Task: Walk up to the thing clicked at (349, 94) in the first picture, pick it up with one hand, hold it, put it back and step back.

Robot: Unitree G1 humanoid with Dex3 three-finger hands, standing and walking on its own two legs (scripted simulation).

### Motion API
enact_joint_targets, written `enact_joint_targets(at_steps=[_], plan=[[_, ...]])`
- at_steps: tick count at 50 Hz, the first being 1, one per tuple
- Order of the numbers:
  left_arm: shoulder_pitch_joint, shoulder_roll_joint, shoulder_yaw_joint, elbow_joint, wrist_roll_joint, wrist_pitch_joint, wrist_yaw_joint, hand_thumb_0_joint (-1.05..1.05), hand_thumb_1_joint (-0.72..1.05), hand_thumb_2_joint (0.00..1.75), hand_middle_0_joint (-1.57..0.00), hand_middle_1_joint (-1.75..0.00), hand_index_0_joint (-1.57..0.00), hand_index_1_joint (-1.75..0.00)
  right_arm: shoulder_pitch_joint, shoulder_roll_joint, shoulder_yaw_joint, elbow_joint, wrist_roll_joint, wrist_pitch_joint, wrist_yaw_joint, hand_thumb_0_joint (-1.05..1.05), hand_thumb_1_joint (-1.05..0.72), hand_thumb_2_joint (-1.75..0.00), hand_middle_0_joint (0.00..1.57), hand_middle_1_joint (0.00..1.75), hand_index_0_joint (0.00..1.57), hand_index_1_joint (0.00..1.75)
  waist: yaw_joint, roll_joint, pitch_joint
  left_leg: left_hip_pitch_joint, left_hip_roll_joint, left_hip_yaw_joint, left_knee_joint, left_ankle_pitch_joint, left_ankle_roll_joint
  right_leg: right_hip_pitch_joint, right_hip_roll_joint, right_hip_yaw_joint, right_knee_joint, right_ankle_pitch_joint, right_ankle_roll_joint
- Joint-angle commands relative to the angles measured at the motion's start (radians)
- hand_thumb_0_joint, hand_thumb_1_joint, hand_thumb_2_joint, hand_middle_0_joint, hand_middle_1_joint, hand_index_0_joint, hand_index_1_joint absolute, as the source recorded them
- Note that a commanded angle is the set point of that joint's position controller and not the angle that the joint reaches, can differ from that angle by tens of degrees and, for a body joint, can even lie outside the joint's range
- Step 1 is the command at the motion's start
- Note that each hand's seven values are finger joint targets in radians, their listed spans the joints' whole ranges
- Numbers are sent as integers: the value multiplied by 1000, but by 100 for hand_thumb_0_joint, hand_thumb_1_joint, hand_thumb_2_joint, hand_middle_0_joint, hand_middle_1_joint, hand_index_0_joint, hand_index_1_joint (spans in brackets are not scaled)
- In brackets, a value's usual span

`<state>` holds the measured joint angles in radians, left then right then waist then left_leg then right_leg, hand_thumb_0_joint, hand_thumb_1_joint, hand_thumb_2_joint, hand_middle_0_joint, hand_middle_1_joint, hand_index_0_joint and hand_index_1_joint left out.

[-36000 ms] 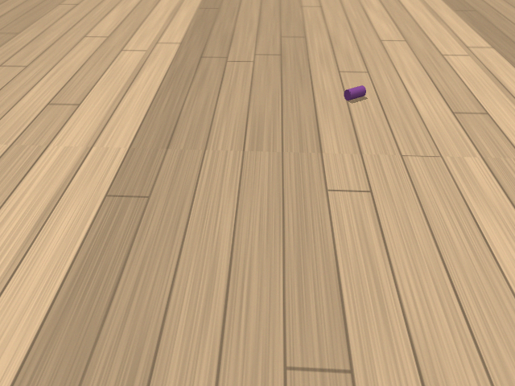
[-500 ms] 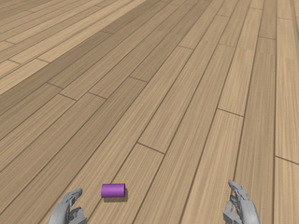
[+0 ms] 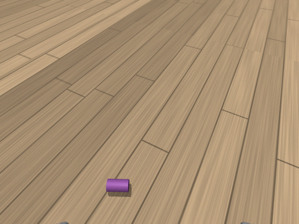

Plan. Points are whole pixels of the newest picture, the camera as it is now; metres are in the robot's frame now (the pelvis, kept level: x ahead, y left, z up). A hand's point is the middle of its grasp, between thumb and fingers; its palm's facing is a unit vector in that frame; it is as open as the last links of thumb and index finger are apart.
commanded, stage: stand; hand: left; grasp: from above
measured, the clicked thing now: (118, 185) +0.45 +0.22 -0.71
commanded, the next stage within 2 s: none
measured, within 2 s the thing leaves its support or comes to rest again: neither
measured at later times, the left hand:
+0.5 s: hand out of the picture +0.03 +0.23 -0.13, palm faces +0.02 -0.94 -0.34, open 7.4 cm
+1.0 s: hand out of the picture +0.07 +0.22 -0.13, palm faces -0.01 -0.94 -0.33, open 7.4 cm
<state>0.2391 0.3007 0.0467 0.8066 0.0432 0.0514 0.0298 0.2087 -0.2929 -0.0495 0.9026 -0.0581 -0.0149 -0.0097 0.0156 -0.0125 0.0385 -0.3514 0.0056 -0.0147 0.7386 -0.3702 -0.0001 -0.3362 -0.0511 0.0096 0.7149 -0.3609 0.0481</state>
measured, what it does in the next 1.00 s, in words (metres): stands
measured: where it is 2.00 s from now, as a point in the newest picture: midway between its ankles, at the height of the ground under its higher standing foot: outside the picture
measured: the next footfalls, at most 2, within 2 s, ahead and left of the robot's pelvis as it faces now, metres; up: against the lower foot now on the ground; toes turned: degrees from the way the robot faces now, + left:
none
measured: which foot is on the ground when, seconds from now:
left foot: down 0.00-1.00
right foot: down 0.00-1.00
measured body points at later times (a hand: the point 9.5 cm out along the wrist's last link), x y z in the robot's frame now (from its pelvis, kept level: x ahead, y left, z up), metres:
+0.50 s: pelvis -0.01 -0.01 +0.03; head -0.01 -0.02 +0.48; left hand +0.03 +0.28 -0.11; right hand +0.05 -0.29 -0.12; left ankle +0.02 +0.12 -0.71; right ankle +0.01 -0.15 -0.71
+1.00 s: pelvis +0.00 -0.02 +0.03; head +0.00 -0.03 +0.48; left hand +0.07 +0.27 -0.10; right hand +0.05 -0.31 -0.11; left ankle +0.02 +0.12 -0.71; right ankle +0.01 -0.15 -0.71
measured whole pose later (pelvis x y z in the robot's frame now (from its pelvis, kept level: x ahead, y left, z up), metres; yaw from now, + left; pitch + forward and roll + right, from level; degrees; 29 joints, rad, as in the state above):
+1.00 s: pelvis +0.00 -0.02 +0.03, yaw -1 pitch -4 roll +0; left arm 0.13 0.29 0.03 1.14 0.02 0.00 0.01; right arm 0.15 -0.32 -0.02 1.12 -0.02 0.00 -0.01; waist 0.00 0.02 0.07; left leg -0.11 0.04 0.00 0.37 -0.19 -0.03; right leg -0.12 -0.02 0.01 0.38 -0.19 0.02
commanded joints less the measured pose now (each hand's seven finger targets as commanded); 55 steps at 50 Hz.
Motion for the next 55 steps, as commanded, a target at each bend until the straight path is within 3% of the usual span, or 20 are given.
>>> enact_joint_targets(at_steps=[1,2,5,11,14,20,22,25,30,32,37,41,46,48,55], plan=[[-44,133,43,11,-6,-56,13,0,90,90,-20,-30,-20,-30,-54,-165,-42,-41,13,-31,-22,0,-90,-90,20,30,20,30,9,74,-88,95,81,-118,-250,256,49,102,-26,25,-161,226,-63],[-35,141,43,38,-5,-58,14,0,90,90,-20,-30,-20,-30,-54,-166,-42,-24,15,-29,-24,0,-90,-90,20,30,20,30,10,46,-89,126,72,-99,-239,296,42,113,-36,35,-186,273,-68],[-49,154,39,96,-11,-58,15,0,90,90,-20,-30,-20,-30,-40,-167,-38,19,20,-17,-30,0,-90,-90,20,30,20,30,-1,28,-45,141,65,-81,-283,251,32,134,-46,50,-247,266,-69],[-59,151,31,187,-10,-52,12,0,90,90,-20,-30,-20,-30,-51,-180,-35,72,23,-7,-30,0,-90,-90,20,30,20,30,0,49,21,116,87,-113,-424,61,27,178,-33,34,-303,159,-52],[-50,155,26,220,-6,-60,12,0,90,90,-20,-30,-20,-30,-59,-172,-34,88,28,-5,-26,0,-90,-90,20,30,20,30,-2,13,25,167,77,-89,-405,116,21,158,-43,48,-348,151,-56],[-70,170,27,246,-11,-64,12,0,90,90,-20,-30,-20,-30,-60,-176,-31,116,29,-2,-21,0,-90,-90,20,30,20,30,-4,11,28,179,83,-84,-425,97,21,174,-52,58,-378,149,-53],[-78,176,25,254,-8,-62,10,0,90,90,-20,-30,-20,-30,-60,-171,-30,120,30,3,-18,0,-90,-90,20,30,20,30,-12,-19,61,176,73,-74,-426,77,15,138,-49,70,-409,66,-52],[-79,179,25,257,-11,-60,9,0,90,90,-20,-30,-20,-30,-66,-181,-30,128,31,5,-15,0,-90,-90,20,30,20,30,-8,7,61,172,78,-78,-431,47,15,135,-48,70,-416,41,-54],[-100,191,28,263,-17,-70,7,0,90,90,-20,-30,-20,-30,-66,-185,-20,134,33,-6,-16,0,-90,-90,20,30,20,30,-11,1,-13,223,91,-70,-421,201,18,196,-66,75,-398,220,-56],[-103,184,26,267,-20,-69,7,0,90,90,-20,-30,-20,-30,-75,-191,-17,140,33,-7,-18,0,-90,-90,20,30,20,30,-9,14,-8,233,94,-66,-420,221,16,192,-64,71,-397,236,-57],[-112,191,23,277,-21,-66,4,0,90,90,-20,-30,-20,-30,-74,-201,-13,155,36,-5,-18,0,-90,-90,20,30,20,30,-9,12,11,232,99,-63,-430,213,13,184,-59,71,-410,199,-56],[-125,196,22,278,-21,-63,-1,0,90,90,-20,-30,-20,-30,-75,-204,-9,161,36,-1,-16,0,-90,-90,20,30,20,30,-11,19,30,186,97,-63,-450,129,12,191,-58,79,-423,151,-57],[-141,205,23,273,-23,-68,-4,0,90,90,-20,-30,-20,-30,-83,-209,-5,165,37,-6,-14,0,-90,-90,20,30,20,30,-11,13,3,217,103,-58,-444,195,8,193,-60,80,-419,201,-57],[-144,195,21,277,-25,-70,-3,0,90,90,-20,-30,-20,-30,-98,-215,-7,162,37,-8,-15,0,-90,-90,20,30,20,30,-12,15,-32,251,110,-54,-428,260,13,210,-66,77,-408,280,-59],[-157,188,16,283,-27,-67,-4,0,90,90,-20,-30,-20,-30,-91,-191,4,178,39,-3,-13,0,-90,-90,20,30,20,30,-18,0,-18,243,108,-44,-445,249,7,205,-58,73,-415,259,-59]])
